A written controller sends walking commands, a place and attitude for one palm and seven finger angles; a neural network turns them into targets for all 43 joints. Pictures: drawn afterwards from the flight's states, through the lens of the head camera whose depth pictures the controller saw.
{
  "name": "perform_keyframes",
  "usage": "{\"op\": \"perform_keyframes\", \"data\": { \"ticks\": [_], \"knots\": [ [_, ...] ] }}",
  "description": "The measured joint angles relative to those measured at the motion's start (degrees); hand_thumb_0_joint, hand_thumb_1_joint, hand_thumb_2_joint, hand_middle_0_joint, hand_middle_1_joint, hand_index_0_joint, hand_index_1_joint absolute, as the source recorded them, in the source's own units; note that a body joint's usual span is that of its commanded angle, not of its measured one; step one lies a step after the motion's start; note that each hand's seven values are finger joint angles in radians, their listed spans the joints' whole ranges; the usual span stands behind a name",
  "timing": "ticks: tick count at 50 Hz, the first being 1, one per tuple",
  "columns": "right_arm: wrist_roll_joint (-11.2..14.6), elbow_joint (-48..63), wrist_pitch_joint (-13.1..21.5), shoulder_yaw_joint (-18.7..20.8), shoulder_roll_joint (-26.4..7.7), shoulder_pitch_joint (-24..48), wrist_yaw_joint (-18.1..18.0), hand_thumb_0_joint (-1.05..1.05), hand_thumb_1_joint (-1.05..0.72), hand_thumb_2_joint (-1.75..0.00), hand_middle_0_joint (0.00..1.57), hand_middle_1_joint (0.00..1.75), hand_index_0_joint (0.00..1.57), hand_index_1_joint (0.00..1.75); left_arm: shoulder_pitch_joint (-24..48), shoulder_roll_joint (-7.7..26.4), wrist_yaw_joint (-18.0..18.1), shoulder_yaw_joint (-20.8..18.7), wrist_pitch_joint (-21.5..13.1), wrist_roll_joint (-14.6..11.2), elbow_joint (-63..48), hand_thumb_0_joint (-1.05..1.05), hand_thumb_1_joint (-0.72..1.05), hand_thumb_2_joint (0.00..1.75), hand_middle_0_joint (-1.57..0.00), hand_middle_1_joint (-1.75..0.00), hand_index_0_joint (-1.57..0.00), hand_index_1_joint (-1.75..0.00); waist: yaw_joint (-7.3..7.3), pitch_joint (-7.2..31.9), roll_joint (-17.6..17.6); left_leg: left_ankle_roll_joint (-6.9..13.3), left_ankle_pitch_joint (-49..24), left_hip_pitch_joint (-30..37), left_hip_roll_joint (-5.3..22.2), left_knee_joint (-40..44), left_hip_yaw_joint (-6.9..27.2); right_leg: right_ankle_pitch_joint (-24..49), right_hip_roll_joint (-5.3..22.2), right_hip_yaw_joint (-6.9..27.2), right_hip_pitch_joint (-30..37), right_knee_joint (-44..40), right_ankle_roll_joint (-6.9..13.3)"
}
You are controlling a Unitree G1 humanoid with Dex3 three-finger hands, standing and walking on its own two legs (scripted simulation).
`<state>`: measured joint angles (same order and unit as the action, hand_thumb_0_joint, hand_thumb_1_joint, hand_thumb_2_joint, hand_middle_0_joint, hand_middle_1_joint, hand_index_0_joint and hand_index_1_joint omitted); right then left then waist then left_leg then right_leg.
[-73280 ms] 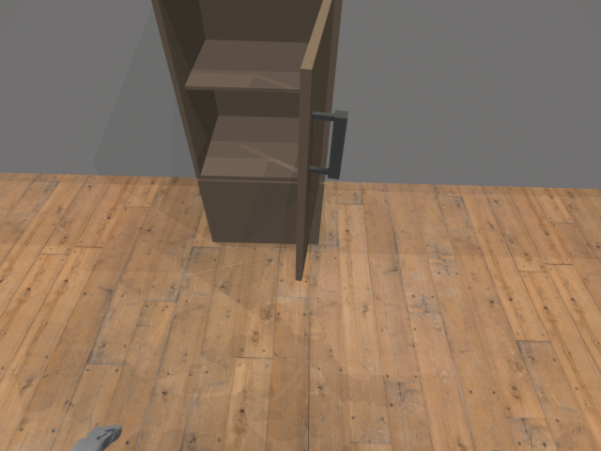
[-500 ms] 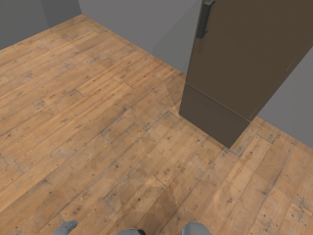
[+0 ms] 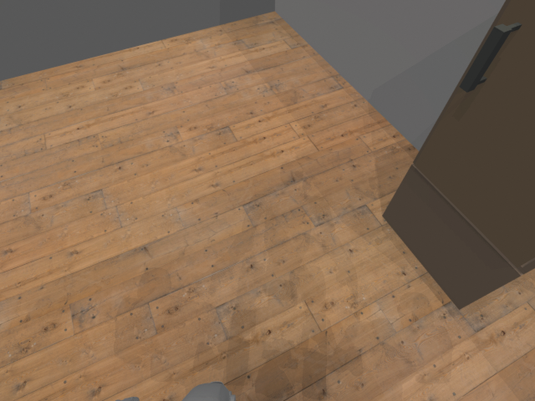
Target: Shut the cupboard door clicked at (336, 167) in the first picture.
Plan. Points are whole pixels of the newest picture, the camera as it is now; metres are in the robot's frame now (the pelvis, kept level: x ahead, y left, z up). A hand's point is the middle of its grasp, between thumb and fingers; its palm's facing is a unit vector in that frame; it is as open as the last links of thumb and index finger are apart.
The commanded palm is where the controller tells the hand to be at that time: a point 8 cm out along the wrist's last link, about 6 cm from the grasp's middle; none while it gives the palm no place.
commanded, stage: walk to a spot facing it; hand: left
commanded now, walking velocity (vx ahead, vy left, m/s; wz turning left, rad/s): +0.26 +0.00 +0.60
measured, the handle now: (490, 58) +0.79 -0.46 +0.05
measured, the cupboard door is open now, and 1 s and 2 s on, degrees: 1 1 1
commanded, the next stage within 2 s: turn to face it in 0.84 s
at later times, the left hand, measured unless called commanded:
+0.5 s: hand out of the picture +0.12 +0.20 -0.14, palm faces +0.29 -0.91 -0.28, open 7.4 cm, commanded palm none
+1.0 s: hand out of the picture +0.13 +0.26 -0.18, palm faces +0.59 -0.77 -0.24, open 7.4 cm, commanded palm none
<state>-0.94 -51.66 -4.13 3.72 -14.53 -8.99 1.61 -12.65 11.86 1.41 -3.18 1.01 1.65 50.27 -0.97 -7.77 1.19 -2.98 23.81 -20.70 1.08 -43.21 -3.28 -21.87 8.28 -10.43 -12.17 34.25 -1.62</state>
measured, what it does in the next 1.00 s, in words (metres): walks ahead, turning left: left foot, then right foot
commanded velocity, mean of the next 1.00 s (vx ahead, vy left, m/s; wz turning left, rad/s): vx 0.16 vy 0.00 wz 0.49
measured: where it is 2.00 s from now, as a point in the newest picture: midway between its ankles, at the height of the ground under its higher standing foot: (248, 367)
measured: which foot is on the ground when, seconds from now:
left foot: up 0.00-0.02, down 0.04-0.38, up 0.40-0.82, down 0.84-1.00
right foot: down 0.00-0.04, up 0.06-0.36, down 0.38-0.84, up 0.86-1.00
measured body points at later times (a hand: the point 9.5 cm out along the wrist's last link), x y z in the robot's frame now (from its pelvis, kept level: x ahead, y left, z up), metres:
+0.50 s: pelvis +0.09 -0.02 +0.00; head +0.12 -0.04 +0.45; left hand +0.11 +0.25 -0.12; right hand +0.19 -0.26 -0.16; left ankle +0.01 +0.10 -0.64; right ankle +0.13 -0.12 -0.73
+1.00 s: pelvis +0.21 +0.06 -0.01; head +0.25 +0.11 +0.44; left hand +0.10 +0.30 -0.16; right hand +0.45 -0.08 -0.13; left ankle +0.22 +0.15 -0.73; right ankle +0.25 -0.10 -0.64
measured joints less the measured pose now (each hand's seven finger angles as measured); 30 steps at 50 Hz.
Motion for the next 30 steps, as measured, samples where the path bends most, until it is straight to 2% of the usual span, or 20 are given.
{"op": "perform_keyframes", "data": {
  "ticks": [2,3,5,7,9,12,18,19,20,22,25,27,30],
  "knots": [
    [-0.1,0.7,0.8,-0.4,0.0,0.4,0.1,0.01,-0.91,-0.90,0.20,0.30,0.20,0.30,-1.3,0.8,-0.2,-0.4,0.2,-0.3,0.1,0.01,0.90,0.90,-0.21,-0.30,-0.20,-0.30,0.51,0.4,0.4,1.2,-7.0,3.5,-0.1,8.2,-0.4,-2.3,0.9,-1.3,-1.5,4.2,-0.8],
    [-0.3,0.8,1.4,-0.5,0.4,0.9,0.1,0.01,-0.91,-0.90,0.20,0.30,0.20,0.30,-1.4,1.5,-0.3,-0.7,0.6,-0.6,0.5,0.01,0.90,0.90,-0.21,-0.30,-0.20,-0.30,0.69,0.3,1.3,2.2,-7.5,3.0,-0.8,7.7,-0.3,-4.6,1.4,-0.3,-3.2,8.6,-1.4],
    [-0.6,1.1,2.3,-1.0,1.1,1.3,-0.2,0.01,-0.91,-0.90,0.20,0.30,0.20,0.30,-1.6,2.6,-0.2,-1.1,2.0,-0.5,1.3,0.01,0.90,0.90,-0.21,-0.30,-0.20,-0.30,1.44,0.3,2.3,3.6,-4.8,2.5,-1.4,5.8,0.0,-9.9,-0.1,3.8,-7.5,19.0,-1.5],
    [-0.8,1.5,2.9,-1.4,1.6,0.5,-0.7,0.01,-0.91,-0.90,0.20,0.30,0.20,0.30,-1.7,3.1,-0.5,-1.5,2.8,-0.4,2.2,0.01,0.91,0.90,-0.20,-0.30,-0.20,-0.30,1.41,1.2,2.0,3.9,-4.0,3.2,-1.4,6.8,0.9,-9.4,-1.7,5.6,-10.9,25.4,-1.5],
    [-1.0,1.6,3.4,-1.6,1.7,-0.6,-1.2,0.01,-0.91,-0.90,0.20,0.30,0.20,0.30,-1.5,3.1,-1.2,-1.6,2.8,-0.3,2.5,0.01,0.91,0.90,-0.20,-0.30,-0.19,-0.30,1.13,2.0,1.1,3.7,-4.8,4.5,-1.4,9.0,2.1,-6.4,-2.6,6.7,-13.2,27.4,-1.6],
    [-1.1,0.9,3.7,-1.8,1.7,-2.4,-1.4,0.01,-0.91,-0.90,0.20,0.30,0.20,0.30,-0.7,2.8,-2.1,-1.5,2.0,-0.3,1.7,0.01,0.91,0.90,-0.20,-0.30,-0.19,-0.30,0.73,2.7,-0.4,3.6,-6.1,6.7,-1.5,12.3,4.0,-3.4,-3.2,7.8,-14.6,23.3,-1.8],
    [-1.1,-1.5,3.0,-1.5,1.3,-6.0,-1.1,0.01,-0.91,-0.90,0.20,0.30,0.20,0.30,1.1,1.9,-3.1,-1.1,0.1,-0.3,-0.5,0.01,0.91,0.90,-0.20,-0.30,-0.19,-0.30,-0.30,4.1,-2.5,2.5,-4.1,9.0,-1.7,12.2,7.5,1.9,-4.8,7.4,-10.8,5.6,-2.0],
    [-0.9,-1.8,2.8,-1.3,1.3,-6.8,-1.1,0.01,-0.91,-0.90,0.20,0.30,0.20,0.30,0.9,1.9,-3.3,-1.0,-0.5,-0.2,-1.0,0.01,0.91,0.90,-0.20,-0.30,-0.19,-0.30,-0.39,4.6,-2.6,2.6,-2.5,8.5,-2.0,10.2,8.2,2.7,-5.1,7.0,-9.1,2.0,-1.7],
    [-0.6,-2.3,2.6,-1.0,1.1,-7.4,-1.2,0.01,-0.91,-0.90,0.20,0.30,0.20,0.30,1.0,1.7,-3.1,-0.8,-1.4,0.0,-1.4,0.01,0.91,0.90,-0.20,-0.30,-0.19,-0.30,-0.37,4.8,-3.0,3.1,1.3,6.9,-2.2,5.7,8.7,6.0,-5.1,6.3,-8.6,1.5,-0.5],
    [-0.5,-3.5,1.8,-0.5,0.6,-7.5,-1.0,0.01,-0.91,-0.90,0.20,0.30,0.20,0.30,1.0,0.7,-2.4,-0.3,-2.2,0.0,-1.7,0.01,0.91,0.90,-0.20,-0.30,-0.20,-0.30,-0.31,4.8,-3.9,3.6,5.6,1.5,-2.6,-8.4,8.4,5.3,-4.6,3.8,-7.6,3.1,1.8],
    [-1.0,-4.1,1.2,0.1,0.3,-6.6,-0.3,0.01,-0.91,-0.90,0.20,0.30,0.20,0.30,-1.0,-0.7,-1.5,-0.2,-2.5,-0.1,-1.0,0.01,0.91,0.90,-0.20,-0.30,-0.20,-0.30,-0.03,5.3,-3.3,3.2,0.3,-6.2,-1.9,-23.7,4.8,4.1,-3.5,1.9,-4.0,-0.6,2.7],
    [-1.0,-3.5,1.4,0.3,0.4,-5.9,0.2,0.01,-0.91,-0.90,0.20,0.30,0.20,0.30,-2.3,-1.4,-1.3,-0.1,-2.7,-0.2,0.3,0.01,0.91,0.90,-0.20,-0.30,-0.20,-0.30,-0.60,5.5,-2.8,2.5,-4.8,-9.7,-0.4,-26.9,3.2,5.2,-3.0,0.3,-1.1,-4.9,2.5],
    [-0.8,-2.7,2.0,0.4,0.7,-4.7,0.7,0.01,-0.91,-0.90,0.20,0.30,0.20,0.30,-4.0,-2.4,-1.1,0.2,-3.3,-0.3,2.1,0.01,0.90,0.90,-0.20,-0.30,-0.20,-0.30,-1.05,5.1,-2.1,1.7,-8.7,-12.5,1.4,-24.8,2.0,5.9,-2.6,-2.6,3.0,-10.0,2.3]
  ]
}}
